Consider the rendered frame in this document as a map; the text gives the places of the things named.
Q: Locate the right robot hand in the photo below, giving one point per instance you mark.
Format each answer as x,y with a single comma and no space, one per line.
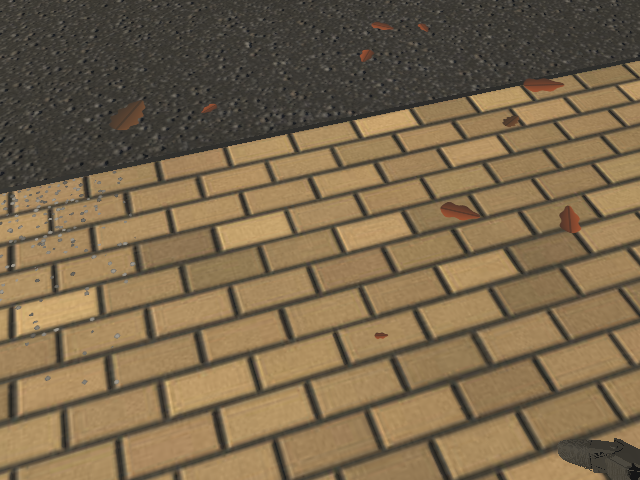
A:
620,460

